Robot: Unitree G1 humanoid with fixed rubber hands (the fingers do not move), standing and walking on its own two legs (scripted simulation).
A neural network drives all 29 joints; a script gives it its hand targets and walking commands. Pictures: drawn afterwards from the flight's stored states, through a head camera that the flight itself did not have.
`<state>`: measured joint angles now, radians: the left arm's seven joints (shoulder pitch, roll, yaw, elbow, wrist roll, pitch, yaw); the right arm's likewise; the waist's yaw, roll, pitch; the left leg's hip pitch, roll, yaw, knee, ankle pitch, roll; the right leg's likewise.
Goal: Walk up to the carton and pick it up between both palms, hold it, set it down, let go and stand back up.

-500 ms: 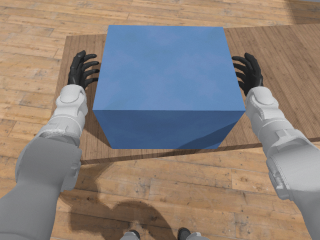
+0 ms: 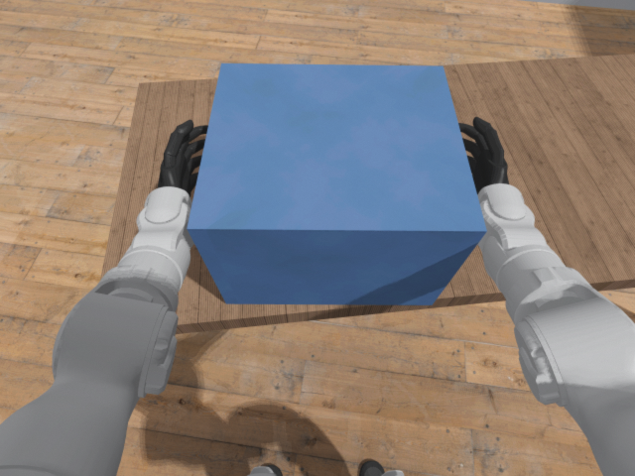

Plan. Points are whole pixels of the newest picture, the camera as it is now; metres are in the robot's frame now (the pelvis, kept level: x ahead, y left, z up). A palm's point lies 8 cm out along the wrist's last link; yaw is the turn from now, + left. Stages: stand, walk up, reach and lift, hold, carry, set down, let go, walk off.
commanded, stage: reach and lift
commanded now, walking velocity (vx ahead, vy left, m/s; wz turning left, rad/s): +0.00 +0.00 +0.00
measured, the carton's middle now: (330, 189) +0.48 +0.01 +0.02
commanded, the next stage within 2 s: none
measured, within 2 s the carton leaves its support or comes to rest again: leaves its support in 0.96 s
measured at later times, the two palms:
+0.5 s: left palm (177, 184) +0.45 +0.21 +0.07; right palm (487, 183) +0.45 -0.18 +0.07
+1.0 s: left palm (173, 187) +0.44 +0.21 +0.07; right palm (491, 189) +0.44 -0.18 +0.08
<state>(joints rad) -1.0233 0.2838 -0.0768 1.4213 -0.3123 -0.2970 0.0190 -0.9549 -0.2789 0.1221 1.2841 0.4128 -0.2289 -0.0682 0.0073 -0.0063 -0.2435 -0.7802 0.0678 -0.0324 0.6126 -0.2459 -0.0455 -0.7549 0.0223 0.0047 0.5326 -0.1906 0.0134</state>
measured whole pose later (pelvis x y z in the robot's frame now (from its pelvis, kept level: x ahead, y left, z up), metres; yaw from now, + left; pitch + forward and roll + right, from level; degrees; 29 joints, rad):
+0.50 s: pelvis +0.00 +0.00 +0.00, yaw +0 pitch +24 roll -2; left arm -1.03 0.28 -0.06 1.44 -0.30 -0.32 0.02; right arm -0.95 -0.27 0.07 1.27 0.36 -0.22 -0.06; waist 0.01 -0.01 -0.25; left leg -0.79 0.06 -0.03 0.61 -0.24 -0.04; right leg -0.76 0.02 0.00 0.54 -0.19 0.02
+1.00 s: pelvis +0.01 +0.01 +0.02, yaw +2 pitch +17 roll -1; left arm -0.93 0.23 0.20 1.43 -0.04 -0.45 -0.02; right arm -0.80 -0.17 -0.32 1.17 -0.10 -0.32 -0.01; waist -0.02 -0.01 -0.14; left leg -0.52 0.04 -0.01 0.40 -0.18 -0.03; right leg -0.49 -0.01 -0.02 0.32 -0.13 0.03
